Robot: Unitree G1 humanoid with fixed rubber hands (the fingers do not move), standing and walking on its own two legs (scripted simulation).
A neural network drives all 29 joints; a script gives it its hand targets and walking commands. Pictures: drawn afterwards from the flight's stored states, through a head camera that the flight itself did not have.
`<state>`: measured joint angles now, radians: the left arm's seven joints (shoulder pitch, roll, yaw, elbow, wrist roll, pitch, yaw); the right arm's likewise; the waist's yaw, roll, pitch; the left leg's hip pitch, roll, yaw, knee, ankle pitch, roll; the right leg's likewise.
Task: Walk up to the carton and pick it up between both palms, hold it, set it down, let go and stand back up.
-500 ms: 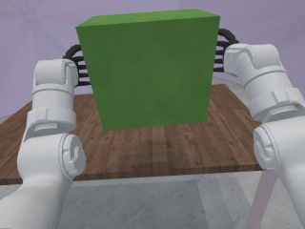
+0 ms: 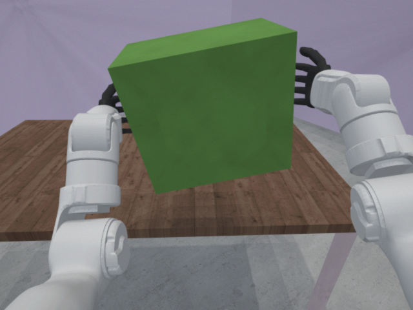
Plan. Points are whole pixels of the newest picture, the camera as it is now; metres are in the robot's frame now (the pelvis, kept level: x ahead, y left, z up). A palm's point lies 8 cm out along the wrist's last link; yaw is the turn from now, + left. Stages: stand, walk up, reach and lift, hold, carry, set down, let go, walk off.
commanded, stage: hold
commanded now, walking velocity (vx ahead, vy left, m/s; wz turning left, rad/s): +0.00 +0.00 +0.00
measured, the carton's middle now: (208, 105) +0.43 +0.00 +0.31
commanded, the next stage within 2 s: none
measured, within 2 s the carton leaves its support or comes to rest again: neither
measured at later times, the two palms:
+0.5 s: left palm (93, 86) +0.36 +0.20 +0.36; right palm (313, 77) +0.35 -0.17 +0.38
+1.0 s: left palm (109, 116) +0.36 +0.18 +0.31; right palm (317, 86) +0.35 -0.18 +0.36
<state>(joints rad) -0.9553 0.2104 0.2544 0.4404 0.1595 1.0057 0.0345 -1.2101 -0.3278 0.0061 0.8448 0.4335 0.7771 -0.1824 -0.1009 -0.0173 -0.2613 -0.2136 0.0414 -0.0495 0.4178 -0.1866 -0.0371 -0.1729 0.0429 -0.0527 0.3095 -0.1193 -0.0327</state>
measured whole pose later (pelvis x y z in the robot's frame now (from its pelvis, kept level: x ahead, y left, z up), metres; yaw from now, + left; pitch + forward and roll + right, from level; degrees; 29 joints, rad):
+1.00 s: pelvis +0.00 -0.01 +0.00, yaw +1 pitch +0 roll -1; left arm -1.00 0.23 0.26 0.52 0.15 0.98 0.05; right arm -1.24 -0.32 0.00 0.90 0.42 0.73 -0.19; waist -0.10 0.00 -0.27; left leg -0.23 0.04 -0.06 0.41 -0.17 -0.04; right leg -0.19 0.05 -0.06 0.31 -0.11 -0.04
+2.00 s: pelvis -0.01 +0.00 +0.00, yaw +0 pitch -1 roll -1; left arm -1.05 0.22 0.30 0.57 0.17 0.97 0.04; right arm -1.27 -0.32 0.01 0.93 0.40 0.75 -0.18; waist -0.08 0.03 -0.27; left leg -0.23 0.04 -0.05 0.41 -0.17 -0.03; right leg -0.19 0.04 -0.04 0.31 -0.11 -0.03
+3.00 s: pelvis -0.01 +0.00 +0.00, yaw +0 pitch +0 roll -1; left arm -1.10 0.23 0.32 0.65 0.17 0.95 0.03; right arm -1.30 -0.32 0.02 0.96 0.39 0.74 -0.18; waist -0.06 0.06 -0.27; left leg -0.23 0.03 -0.04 0.41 -0.17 -0.03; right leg -0.20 0.04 -0.04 0.31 -0.11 -0.03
